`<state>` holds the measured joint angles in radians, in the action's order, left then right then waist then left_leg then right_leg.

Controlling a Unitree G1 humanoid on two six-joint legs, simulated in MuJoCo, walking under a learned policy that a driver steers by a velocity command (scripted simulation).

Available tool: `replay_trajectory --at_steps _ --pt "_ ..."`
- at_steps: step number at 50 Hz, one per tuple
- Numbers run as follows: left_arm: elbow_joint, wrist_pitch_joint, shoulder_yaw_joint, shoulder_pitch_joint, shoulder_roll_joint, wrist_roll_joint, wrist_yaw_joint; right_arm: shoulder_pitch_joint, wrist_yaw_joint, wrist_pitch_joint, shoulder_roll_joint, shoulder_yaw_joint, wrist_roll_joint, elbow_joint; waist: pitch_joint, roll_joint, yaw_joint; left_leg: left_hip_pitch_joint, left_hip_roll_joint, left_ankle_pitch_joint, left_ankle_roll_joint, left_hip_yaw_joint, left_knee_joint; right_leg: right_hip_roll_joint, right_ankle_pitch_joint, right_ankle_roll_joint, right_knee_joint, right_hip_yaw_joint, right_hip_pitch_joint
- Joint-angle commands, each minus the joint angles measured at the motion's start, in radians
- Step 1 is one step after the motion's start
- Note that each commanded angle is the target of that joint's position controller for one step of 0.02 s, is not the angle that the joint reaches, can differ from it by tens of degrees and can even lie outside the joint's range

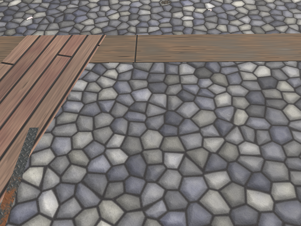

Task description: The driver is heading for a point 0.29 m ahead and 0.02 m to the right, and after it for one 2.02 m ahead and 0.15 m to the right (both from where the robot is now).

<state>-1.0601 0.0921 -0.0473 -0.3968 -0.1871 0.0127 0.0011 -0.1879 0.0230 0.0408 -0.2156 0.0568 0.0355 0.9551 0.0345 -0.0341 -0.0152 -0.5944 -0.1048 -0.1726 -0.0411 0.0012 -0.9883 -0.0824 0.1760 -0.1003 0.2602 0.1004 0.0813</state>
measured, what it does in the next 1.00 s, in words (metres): walks ahead: left foot, then right foot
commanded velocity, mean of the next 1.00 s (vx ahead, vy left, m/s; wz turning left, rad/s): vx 0.17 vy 0.00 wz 0.00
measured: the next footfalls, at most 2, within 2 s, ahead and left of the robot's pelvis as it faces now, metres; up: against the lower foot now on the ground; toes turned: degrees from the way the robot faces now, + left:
left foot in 0.26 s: +0.30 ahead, +0.12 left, +0.00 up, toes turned +4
right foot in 0.64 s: +0.25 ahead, -0.08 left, +0.00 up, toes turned -1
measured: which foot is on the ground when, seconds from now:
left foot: up 0.00-0.24, down 0.26-1.00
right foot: down 0.00-0.28, up 0.30-0.62, down 0.64-1.00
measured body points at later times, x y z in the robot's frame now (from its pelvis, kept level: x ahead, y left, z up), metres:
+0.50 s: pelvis +0.19 +0.05 -0.01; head +0.22 +0.07 +0.44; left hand +0.22 +0.28 -0.17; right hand +0.23 -0.18 -0.15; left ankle +0.26 +0.11 -0.75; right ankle +0.19 -0.09 -0.70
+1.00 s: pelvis +0.22 +0.03 +0.00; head +0.22 +0.03 +0.45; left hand +0.21 +0.24 -0.17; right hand +0.21 -0.19 -0.16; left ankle +0.26 +0.11 -0.75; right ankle +0.21 -0.08 -0.75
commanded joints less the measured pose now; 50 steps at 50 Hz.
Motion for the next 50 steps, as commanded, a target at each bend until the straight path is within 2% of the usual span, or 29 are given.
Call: replay_trajectory --at_steps 1,5,8,10,11,12,13,14,15,16,17,18,19,20,22,24,26,28,30,31,32,33,34,35,36,38,41,50 --pt "0.040 0.016 -0.010 -0.028 -0.103 -0.001 -0.002 0.056 0.006 -0.002 -0.028 -0.001 -0.006 -0.062 0.065 0.083 0.012 -0.062 -0.010 0.105 0.023 0.028 0.129 0.261 -0.231 -0.108 -0.161 -0.181 0.033" --pt "0.018 0.016 -0.007 -0.103 -0.109 0.000 -0.006 0.179 0.006 0.002 -0.018 -0.013 -0.014 -0.102 0.069 0.095 -0.027 -0.039 0.021 0.172 0.015 0.063 0.298 0.263 -0.313 -0.098 -0.146 -0.148 -0.050" --pt "-0.001 0.009 0.000 -0.121 -0.098 0.009 -0.015 0.196 -0.003 0.014 -0.009 -0.018 -0.013 -0.106 0.074 0.098 -0.029 0.023 0.062 0.150 -0.007 0.086 0.387 0.267 -0.598 -0.082 -0.044 -0.103 -0.108" --pt "-0.007 0.007 -0.001 -0.103 -0.109 0.013 -0.022 0.133 -0.014 0.027 -0.025 -0.014 -0.012 -0.085 0.040 0.123 -0.002 0.127 0.098 0.103 -0.034 0.086 0.421 0.271 -0.763 -0.058 0.053 -0.097 -0.127" --pt "-0.006 0.006 -0.004 -0.086 -0.118 0.012 -0.025 0.052 -0.021 0.036 -0.043 -0.006 -0.010 -0.054 0.007 0.130 0.029 0.210 0.123 0.095 -0.050 0.085 0.460 0.264 -0.824 -0.043 0.135 -0.101 -0.138" --pt "-0.005 0.003 -0.005 -0.062 -0.123 0.002 -0.027 -0.074 -0.027 0.050 -0.057 0.003 -0.002 -0.007 -0.044 0.099 0.087 0.346 0.140 0.195 -0.066 0.093 0.566 0.230 -0.797 -0.018 0.282 -0.082 -0.126" --pt "0.005 0.006 0.001 -0.075 -0.108 -0.011 -0.029 -0.192 -0.035 0.066 -0.111 0.017 0.016 0.029 -0.131 0.053 0.115 0.568 0.032 0.510 -0.089 0.017 0.551 0.187 -0.565 0.010 0.462 -0.064 0.007" --pt "0.015 0.002 0.017 -0.178 -0.031 -0.041 -0.033 -0.290 -0.035 0.069 -0.192 0.033 0.033 0.037 -0.298 -0.123 0.096 0.869 -0.278 1.064 -0.213 -0.255 0.438 0.070 0.131 0.043 0.803 -0.006 0.244" --pt "-0.021 -0.016 0.006 -0.261 -0.047 -0.060 -0.036 -0.283 -0.026 0.052 -0.184 0.032 -0.025 0.034 -0.441 -0.156 0.080 0.906 -0.363 1.187 -0.339 -0.422 0.486 -0.004 0.474 0.055 0.978 -0.110 0.317" --pt "-0.016 -0.031 -0.005 -0.183 -0.081 -0.025 -0.036 -0.174 -0.024 0.040 -0.140 0.021 -0.045 0.008 -0.327 -0.049 0.051 0.747 -0.305 0.977 -0.315 -0.331 0.553 0.048 0.411 0.060 0.997 -0.159 0.337" --pt "0.007 -0.035 -0.003 -0.087 -0.060 0.002 -0.030 -0.078 -0.027 0.036 -0.079 0.002 -0.040 -0.005 -0.179 -0.035 0.036 0.603 -0.251 0.808 -0.276 -0.259 0.615 0.074 0.356 0.066 0.959 -0.151 0.372" --pt "0.012 -0.043 -0.004 -0.048 -0.046 0.014 -0.025 -0.042 -0.034 0.035 -0.035 -0.014 -0.034 -0.002 -0.094 -0.017 0.011 0.485 -0.202 0.724 -0.234 -0.190 0.667 0.105 0.311 0.073 0.888 -0.154 0.348" --pt "0.012 -0.057 -0.005 -0.045 -0.039 0.024 -0.020 -0.026 -0.043 0.033 -0.018 -0.022 -0.034 0.003 -0.064 -0.029 -0.014 0.399 -0.161 0.672 -0.203 -0.135 0.698 0.121 0.278 0.081 0.819 -0.150 0.292" --pt "-0.004 -0.072 -0.001 -0.072 -0.020 0.027 -0.018 -0.026 -0.046 0.033 -0.014 -0.027 -0.028 0.011 -0.070 -0.032 -0.032 0.341 -0.136 0.664 -0.185 -0.094 0.707 0.114 0.248 0.086 0.782 -0.134 0.220" --pt "-0.021 -0.094 0.006 -0.094 0.005 0.018 -0.021 -0.034 -0.044 0.040 -0.035 -0.029 -0.018 0.021 -0.095 -0.034 -0.053 0.298 -0.113 0.633 -0.180 -0.056 0.715 0.102 0.227 0.094 0.696 -0.113 0.152" --pt "-0.018 -0.110 0.010 -0.051 0.000 0.017 -0.030 -0.040 -0.042 0.040 -0.054 -0.029 -0.012 0.027 -0.090 -0.052 -0.046 0.288 -0.104 0.456 -0.172 -0.058 0.736 0.108 0.215 0.094 0.572 -0.104 0.146" --pt "-0.014 -0.121 0.012 -0.001 -0.018 0.015 -0.038 -0.064 -0.042 0.028 -0.065 -0.028 -0.011 0.038 -0.081 -0.077 -0.022 0.277 -0.098 0.196 -0.163 -0.083 0.769 0.110 0.191 0.091 0.488 -0.094 0.135" --pt "-0.015 -0.123 0.016 0.034 -0.026 0.011 -0.038 -0.074 -0.043 0.011 -0.069 -0.027 -0.014 0.045 -0.055 -0.080 -0.009 0.251 -0.098 -0.062 -0.153 -0.119 0.803 0.109 0.166 0.088 0.423 -0.087 0.120" --pt "-0.027 -0.117 0.023 0.030 -0.014 0.011 -0.038 -0.064 -0.046 -0.006 -0.067 -0.027 -0.023 0.048 -0.021 -0.052 -0.020 0.212 -0.094 -0.218 -0.130 -0.139 0.804 0.105 0.110 0.079 0.306 -0.074 0.068" --pt "-0.036 -0.111 0.027 0.021 -0.009 0.014 -0.039 -0.066 -0.048 -0.012 -0.061 -0.029 -0.028 0.050 -0.002 -0.027 -0.023 0.189 -0.084 -0.270 -0.104 -0.144 0.798 0.110 0.067 0.072 0.222 -0.079 0.029" --pt "-0.037 -0.102 0.031 0.019 -0.019 0.018 -0.041 -0.089 -0.049 -0.016 -0.052 -0.030 -0.027 0.058 0.020 0.004 -0.018 0.174 -0.069 -0.301 -0.066 -0.146 0.791 0.147 0.027 0.065 0.137 -0.128 0.009" --pt "-0.036 -0.089 0.031 0.006 -0.046 0.026 -0.044 -0.107 -0.048 -0.018 -0.043 -0.029 -0.028 0.060 0.036 0.038 -0.001 0.181 -0.038 -0.260 -0.036 -0.129 0.747 0.211 0.036 0.052 0.077 -0.200 0.016" --pt "-0.041 -0.085 0.028 0.056 -0.068 0.003 -0.044 -0.150 -0.044 -0.024 -0.006 -0.033 -0.040 0.068 0.079 0.168 0.051 0.261 0.040 -0.153 -0.017 -0.050 0.730 0.219 0.123 0.035 0.047 -0.241 0.165" --pt "-0.038 -0.076 0.038 0.076 -0.028 -0.002 -0.040 -0.152 -0.044 -0.026 -0.011 -0.034 -0.033 0.085 0.070 0.158 0.049 0.386 0.044 -0.055 -0.012 -0.036 0.686 0.220 0.170 0.045 0.001 -0.246 0.244" --pt "-0.038 -0.067 0.041 0.082 -0.021 -0.007 -0.039 -0.161 -0.045 -0.026 -0.012 -0.033 -0.029 0.093 0.053 0.138 0.054 0.447 0.037 -0.013 -0.013 -0.040 0.671 0.210 0.163 0.058 -0.010 -0.232 0.265" --pt "-0.042 -0.064 0.039 0.076 -0.031 -0.009 -0.043 -0.166 -0.045 -0.025 -0.026 -0.031 -0.025 0.106 0.040 0.095 0.052 0.457 0.023 -0.006 -0.016 -0.053 0.674 0.188 0.110 0.066 0.005 -0.205 0.230" --pt "-0.053 -0.066 0.040 0.043 -0.019 -0.006 -0.044 -0.156 -0.048 -0.021 -0.010 -0.037 -0.027 0.118 0.039 0.053 0.034 0.411 0.016 -0.023 -0.015 -0.059 0.692 0.182 0.061 0.057 0.028 -0.191 0.169" --pt "-0.071 -0.069 0.045 0.013 -0.010 -0.005 -0.045 -0.169 -0.057 -0.022 0.007 -0.044 -0.028 0.154 0.037 0.035 0.025 0.415 0.013 0.003 -0.012 -0.060 0.689 0.179 0.027 0.052 0.038 -0.181 0.145"
Velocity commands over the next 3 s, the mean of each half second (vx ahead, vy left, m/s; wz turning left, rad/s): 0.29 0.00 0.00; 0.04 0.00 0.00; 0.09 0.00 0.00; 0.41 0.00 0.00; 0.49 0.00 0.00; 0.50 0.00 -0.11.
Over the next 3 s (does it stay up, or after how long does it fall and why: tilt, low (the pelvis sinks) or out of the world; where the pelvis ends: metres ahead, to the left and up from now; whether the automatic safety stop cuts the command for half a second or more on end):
stays up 1.05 0.11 0.00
